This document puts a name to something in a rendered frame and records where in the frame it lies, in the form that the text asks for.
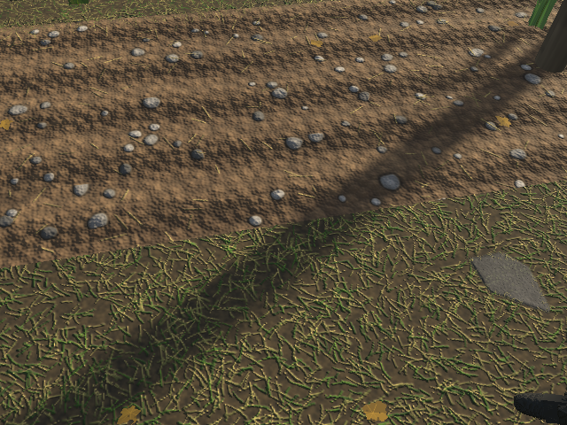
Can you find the right robot hand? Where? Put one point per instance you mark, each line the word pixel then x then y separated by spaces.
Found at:
pixel 549 407

